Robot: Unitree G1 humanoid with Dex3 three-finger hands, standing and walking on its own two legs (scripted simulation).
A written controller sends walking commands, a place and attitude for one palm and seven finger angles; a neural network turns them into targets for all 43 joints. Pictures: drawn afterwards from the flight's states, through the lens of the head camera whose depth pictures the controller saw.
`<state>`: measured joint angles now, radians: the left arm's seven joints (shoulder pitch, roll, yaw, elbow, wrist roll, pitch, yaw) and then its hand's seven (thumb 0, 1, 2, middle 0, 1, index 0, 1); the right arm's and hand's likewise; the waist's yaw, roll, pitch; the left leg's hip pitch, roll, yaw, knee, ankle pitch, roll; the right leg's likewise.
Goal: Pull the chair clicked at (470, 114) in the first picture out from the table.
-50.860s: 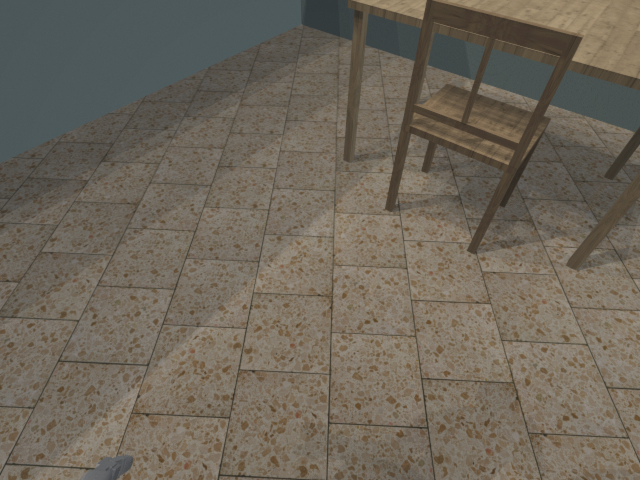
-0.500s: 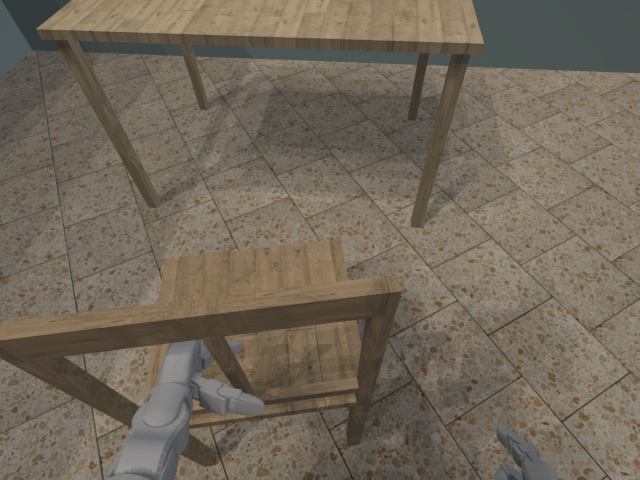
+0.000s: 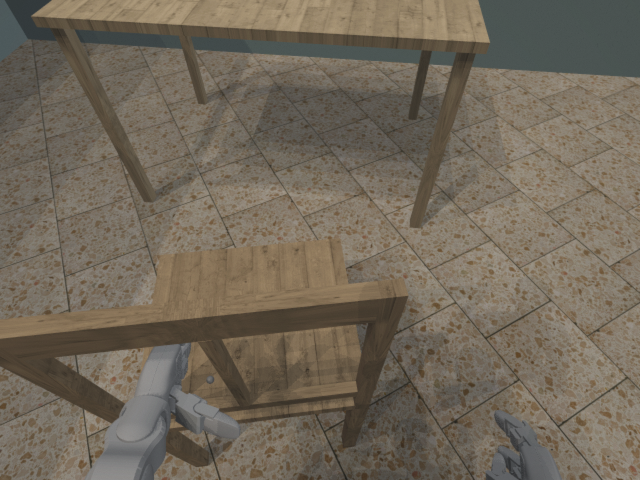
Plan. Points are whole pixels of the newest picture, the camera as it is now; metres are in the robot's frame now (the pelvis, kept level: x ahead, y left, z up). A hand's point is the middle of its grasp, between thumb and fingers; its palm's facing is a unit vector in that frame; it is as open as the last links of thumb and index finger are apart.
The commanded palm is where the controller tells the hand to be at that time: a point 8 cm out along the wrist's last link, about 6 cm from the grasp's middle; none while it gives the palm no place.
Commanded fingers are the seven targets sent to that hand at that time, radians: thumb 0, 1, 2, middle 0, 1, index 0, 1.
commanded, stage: draw the fingers out of the gap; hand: left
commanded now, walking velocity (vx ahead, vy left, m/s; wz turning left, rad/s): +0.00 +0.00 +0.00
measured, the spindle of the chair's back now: (229, 372) +0.28 +0.13 -0.06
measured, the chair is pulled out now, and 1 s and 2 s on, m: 0.69 0.69 0.69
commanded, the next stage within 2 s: draw the hand back to the body in 0.62 s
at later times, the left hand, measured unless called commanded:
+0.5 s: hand (199, 455) +0.17 +0.15 -0.04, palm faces -0.04 -0.99 -0.14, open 17.5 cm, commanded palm +0.15 +0.20 -0.02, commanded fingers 0.00 -0.55 0.20 0.00 0.00 0.00 0.00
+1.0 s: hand (158, 452) +0.16 +0.17 +0.04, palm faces +0.11 -0.99 -0.07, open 17.5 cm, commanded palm +0.12 +0.22 +0.04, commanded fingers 0.00 -0.55 0.20 0.00 0.00 0.00 0.00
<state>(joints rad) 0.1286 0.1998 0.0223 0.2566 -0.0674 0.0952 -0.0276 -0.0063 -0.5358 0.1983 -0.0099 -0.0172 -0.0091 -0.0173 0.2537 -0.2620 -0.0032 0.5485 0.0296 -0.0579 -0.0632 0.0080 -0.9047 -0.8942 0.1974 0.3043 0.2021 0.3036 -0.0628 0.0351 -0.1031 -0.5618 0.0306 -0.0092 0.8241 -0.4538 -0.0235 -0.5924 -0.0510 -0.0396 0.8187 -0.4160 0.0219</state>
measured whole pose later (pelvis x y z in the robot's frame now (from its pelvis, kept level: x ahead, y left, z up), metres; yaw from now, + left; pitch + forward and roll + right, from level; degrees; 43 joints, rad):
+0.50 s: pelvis -0.01 +0.01 -0.01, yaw +2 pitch +11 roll -1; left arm 0.47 0.20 -0.07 -0.07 -0.05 0.14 0.00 -0.01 -0.54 0.20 0.00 0.00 0.00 0.00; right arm 0.23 -0.23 0.02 0.49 0.03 -0.09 -0.08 0.01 -0.90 -0.89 0.20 0.30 0.20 0.30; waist -0.04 0.04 -0.14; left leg -0.64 0.02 -0.04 0.94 -0.50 -0.01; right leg -0.65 -0.07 -0.06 0.91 -0.45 0.03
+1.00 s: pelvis -0.01 +0.00 -0.04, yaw +2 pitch +14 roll -2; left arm 0.67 0.19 0.03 -0.34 -0.17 -0.30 -0.05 -0.01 -0.54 0.20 0.00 0.00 0.00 0.00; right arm 0.22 -0.19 -0.03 0.53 0.04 -0.14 -0.06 0.01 -0.90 -0.89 0.20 0.30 0.20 0.30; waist 0.00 0.04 -0.17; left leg -0.78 0.03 -0.06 1.10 -0.56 -0.03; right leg -0.77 -0.06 -0.08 1.05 -0.52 0.02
